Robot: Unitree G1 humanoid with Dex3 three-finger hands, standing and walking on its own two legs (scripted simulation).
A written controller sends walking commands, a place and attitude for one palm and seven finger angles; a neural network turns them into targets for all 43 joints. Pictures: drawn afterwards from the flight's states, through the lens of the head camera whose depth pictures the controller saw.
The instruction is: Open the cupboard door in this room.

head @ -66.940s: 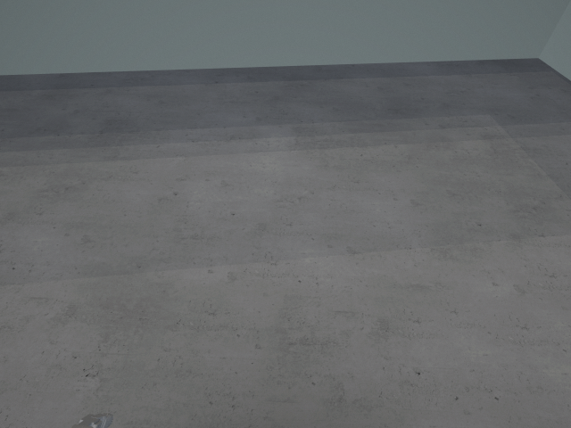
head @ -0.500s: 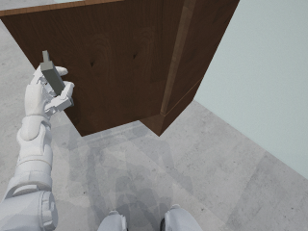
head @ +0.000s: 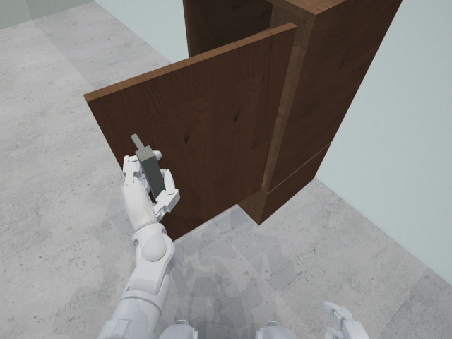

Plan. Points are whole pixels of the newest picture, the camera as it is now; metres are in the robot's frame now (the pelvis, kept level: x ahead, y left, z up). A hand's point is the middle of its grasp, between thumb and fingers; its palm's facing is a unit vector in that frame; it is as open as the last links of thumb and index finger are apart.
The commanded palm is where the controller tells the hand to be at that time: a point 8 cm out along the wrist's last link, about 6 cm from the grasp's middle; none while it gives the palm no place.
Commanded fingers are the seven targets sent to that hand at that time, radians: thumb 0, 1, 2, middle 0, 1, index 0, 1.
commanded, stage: pull the door open along its arc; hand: left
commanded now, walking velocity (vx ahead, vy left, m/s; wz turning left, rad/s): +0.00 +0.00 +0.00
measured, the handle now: (150, 171) +0.41 +0.16 +0.04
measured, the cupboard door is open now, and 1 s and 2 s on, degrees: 83 95 97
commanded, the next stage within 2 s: open thumb and fingers to let go in 0.16 s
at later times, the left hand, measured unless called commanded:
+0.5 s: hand (199, 214) +0.32 +0.06 +0.04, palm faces +0.42 -0.91 -0.02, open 7.2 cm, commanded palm +0.27 +0.11 +0.04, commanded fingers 0.00 -0.01 0.51 -0.34 -1.25 -0.34 -1.25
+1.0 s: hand (200, 214) +0.32 +0.06 +0.04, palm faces +0.38 -0.92 -0.01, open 14.7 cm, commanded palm +0.27 +0.11 +0.04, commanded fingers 0.00 -0.50 0.30 -0.17 -0.40 -0.17 -0.40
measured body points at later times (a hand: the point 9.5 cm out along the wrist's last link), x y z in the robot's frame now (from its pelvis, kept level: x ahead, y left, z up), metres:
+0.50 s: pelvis -0.01 -0.03 +0.00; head +0.04 -0.04 +0.45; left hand +0.29 +0.11 +0.05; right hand +0.17 -0.24 -0.11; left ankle +0.01 +0.12 -0.67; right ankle +0.02 -0.10 -0.67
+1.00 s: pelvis -0.01 -0.01 +0.00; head +0.04 -0.02 +0.44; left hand +0.29 +0.11 +0.04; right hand +0.15 -0.23 -0.12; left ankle +0.01 +0.12 -0.67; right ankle +0.02 -0.10 -0.67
